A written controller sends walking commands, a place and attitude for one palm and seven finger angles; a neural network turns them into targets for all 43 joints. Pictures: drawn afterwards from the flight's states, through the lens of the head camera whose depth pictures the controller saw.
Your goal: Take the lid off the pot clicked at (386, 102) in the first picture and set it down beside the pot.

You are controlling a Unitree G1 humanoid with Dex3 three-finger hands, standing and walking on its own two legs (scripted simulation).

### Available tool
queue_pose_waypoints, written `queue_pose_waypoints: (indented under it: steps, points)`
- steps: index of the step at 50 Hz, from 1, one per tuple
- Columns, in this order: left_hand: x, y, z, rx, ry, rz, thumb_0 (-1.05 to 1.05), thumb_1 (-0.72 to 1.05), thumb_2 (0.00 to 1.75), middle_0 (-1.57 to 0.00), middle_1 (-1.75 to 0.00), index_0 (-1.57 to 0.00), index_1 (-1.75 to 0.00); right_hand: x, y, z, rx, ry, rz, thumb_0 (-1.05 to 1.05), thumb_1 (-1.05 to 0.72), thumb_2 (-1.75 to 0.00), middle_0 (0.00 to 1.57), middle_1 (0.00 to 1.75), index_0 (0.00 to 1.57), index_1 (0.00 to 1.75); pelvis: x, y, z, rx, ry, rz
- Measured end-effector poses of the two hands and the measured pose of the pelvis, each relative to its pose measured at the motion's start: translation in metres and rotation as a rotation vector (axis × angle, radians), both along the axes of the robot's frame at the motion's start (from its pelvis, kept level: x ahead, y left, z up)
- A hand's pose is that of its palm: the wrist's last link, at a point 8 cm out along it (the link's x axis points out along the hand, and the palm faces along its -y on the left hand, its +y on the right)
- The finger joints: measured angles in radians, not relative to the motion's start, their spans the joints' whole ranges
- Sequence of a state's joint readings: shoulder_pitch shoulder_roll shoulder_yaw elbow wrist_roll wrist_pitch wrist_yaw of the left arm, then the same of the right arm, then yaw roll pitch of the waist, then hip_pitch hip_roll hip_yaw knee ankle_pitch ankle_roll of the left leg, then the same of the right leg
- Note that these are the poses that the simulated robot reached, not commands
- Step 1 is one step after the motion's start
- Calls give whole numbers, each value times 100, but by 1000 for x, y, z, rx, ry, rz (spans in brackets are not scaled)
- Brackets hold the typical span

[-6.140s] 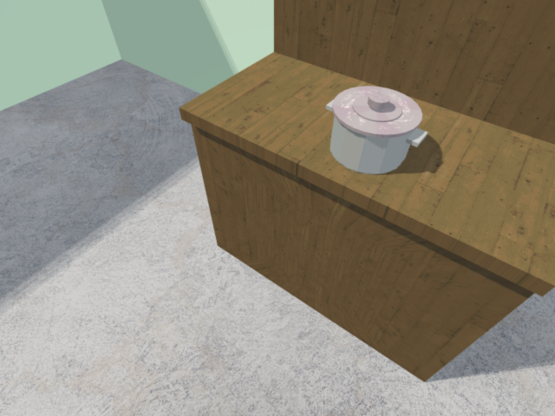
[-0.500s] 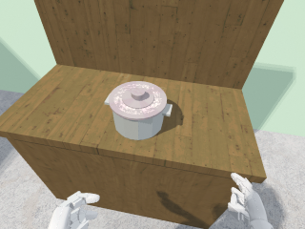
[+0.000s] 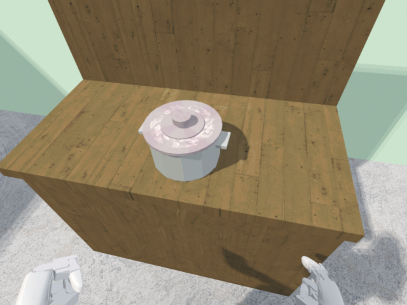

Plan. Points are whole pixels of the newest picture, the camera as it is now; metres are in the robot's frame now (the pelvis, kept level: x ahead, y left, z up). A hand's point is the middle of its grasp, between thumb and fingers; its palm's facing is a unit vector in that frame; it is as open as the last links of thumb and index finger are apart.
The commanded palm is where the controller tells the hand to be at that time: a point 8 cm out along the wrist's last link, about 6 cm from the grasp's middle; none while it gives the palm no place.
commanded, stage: raise the hand higher, near the body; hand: left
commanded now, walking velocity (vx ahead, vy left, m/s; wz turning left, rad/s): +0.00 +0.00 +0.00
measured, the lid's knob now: (181, 118) +0.51 +0.11 +0.09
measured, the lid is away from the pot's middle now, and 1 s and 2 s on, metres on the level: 0.00 0.00 0.00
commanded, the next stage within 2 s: reach forward and open the fingers in 0.60 s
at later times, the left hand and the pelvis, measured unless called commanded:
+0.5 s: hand (60, 261) +0.16 +0.25 +0.08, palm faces +0.28 -0.87 -0.41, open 3.1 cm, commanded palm +0.11 +0.29 +0.11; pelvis +0.01 +0.02 +0.00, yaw +0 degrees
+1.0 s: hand (36, 240) +0.18 +0.29 +0.10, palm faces -0.16 -0.03 -0.99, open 3.0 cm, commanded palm +0.17 +0.29 +0.15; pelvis +0.00 +0.03 +0.00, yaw -1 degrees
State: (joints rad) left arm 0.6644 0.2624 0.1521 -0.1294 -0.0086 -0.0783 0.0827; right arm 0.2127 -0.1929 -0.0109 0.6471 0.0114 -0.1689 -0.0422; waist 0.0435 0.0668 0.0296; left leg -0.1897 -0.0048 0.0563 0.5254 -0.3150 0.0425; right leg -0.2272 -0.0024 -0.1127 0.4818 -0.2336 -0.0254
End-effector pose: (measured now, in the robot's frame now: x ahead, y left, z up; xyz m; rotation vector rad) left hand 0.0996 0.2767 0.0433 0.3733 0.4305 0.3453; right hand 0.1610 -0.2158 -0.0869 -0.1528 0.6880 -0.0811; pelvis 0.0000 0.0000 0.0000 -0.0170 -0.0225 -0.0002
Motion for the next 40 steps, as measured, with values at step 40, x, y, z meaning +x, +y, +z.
queue_pose_waypoints:
  steps: [40]
  points:
    - [52, 16, 98, 569, -212, -245, 2, 88, 91, -129, -148, -129, -148, 23, 32, 12, -24, 6, 116, 1, -91, -90, 20, 30, 20, 30, 3, 26, 1, -5, -4, -15]
